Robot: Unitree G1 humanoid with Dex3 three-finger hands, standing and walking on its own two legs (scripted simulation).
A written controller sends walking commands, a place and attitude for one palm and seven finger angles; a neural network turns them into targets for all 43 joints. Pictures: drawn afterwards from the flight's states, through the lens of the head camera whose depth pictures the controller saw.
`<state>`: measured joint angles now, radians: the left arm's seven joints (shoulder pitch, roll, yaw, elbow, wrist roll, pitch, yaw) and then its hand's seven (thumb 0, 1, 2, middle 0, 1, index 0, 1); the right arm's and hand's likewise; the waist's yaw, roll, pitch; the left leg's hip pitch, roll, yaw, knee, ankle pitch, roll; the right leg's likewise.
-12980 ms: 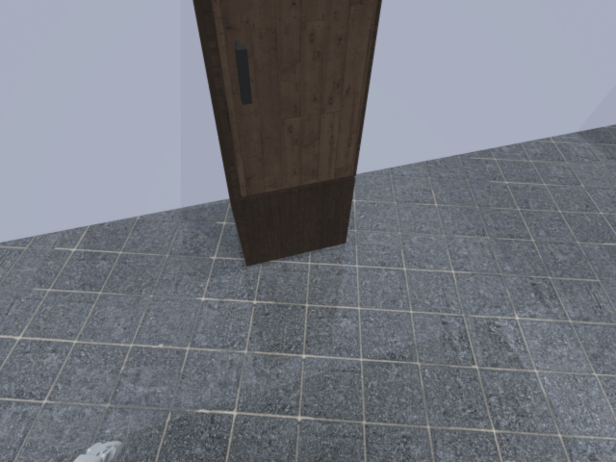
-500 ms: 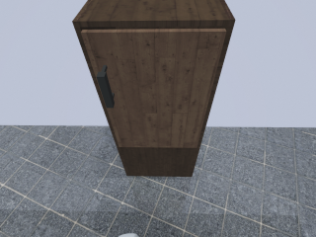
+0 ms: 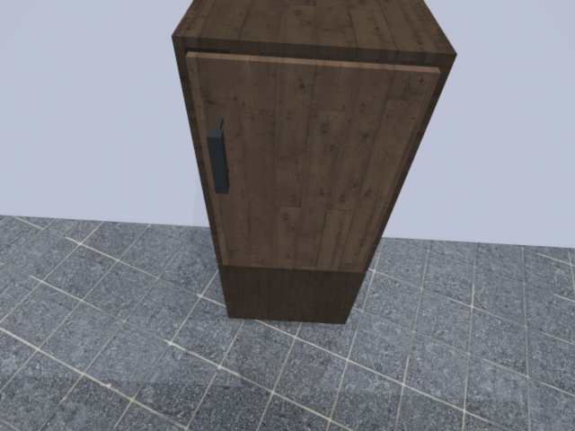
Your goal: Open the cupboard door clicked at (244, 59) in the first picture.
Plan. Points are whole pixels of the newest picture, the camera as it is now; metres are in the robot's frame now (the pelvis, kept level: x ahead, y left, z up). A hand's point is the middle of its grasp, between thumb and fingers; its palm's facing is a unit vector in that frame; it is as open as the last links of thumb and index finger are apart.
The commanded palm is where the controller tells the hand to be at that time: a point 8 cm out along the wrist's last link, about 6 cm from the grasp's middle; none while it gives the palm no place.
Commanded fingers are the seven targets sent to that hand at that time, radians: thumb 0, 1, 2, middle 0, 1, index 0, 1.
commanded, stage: look again from close up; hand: left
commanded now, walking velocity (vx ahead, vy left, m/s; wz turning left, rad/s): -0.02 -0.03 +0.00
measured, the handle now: (220, 155) +0.56 +0.15 +0.05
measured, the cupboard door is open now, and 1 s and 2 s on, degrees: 0 0 0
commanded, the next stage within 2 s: raise the hand with hooked fingers in 0.56 s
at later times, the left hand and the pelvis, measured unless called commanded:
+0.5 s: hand out of the picture +0.00 +0.13 -0.17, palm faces +0.01 -0.98 -0.22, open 7.4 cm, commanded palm none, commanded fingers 0.00 0.90 0.90 -0.20 -0.30 -0.20 -0.30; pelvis -0.01 -0.04 -0.01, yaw +0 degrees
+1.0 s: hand (206, 383) +0.18 +0.12 -0.01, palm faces -0.01 -1.00 +0.00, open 8.1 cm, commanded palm +0.12 +0.19 -0.04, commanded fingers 0.00 0.48 0.72 -0.23 -0.57 -0.23 -0.57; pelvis -0.02 -0.05 -0.05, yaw +1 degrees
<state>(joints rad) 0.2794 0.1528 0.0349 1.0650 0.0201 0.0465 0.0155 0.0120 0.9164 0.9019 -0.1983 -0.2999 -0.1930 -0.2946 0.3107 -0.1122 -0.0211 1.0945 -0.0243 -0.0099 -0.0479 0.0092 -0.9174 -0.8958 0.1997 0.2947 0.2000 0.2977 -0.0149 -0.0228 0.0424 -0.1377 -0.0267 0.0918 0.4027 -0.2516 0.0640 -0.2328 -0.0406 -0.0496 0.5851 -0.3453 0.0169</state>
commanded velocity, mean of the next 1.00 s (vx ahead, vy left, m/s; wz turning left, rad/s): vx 0.00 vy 0.00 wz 0.00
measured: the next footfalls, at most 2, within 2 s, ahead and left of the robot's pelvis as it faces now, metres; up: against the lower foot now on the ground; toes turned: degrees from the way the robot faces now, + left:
right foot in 0.04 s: +0.03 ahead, -0.13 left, +0.00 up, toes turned -3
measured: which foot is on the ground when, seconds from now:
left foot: down 0.00-1.00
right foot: up 0.00-0.02, down 0.04-1.00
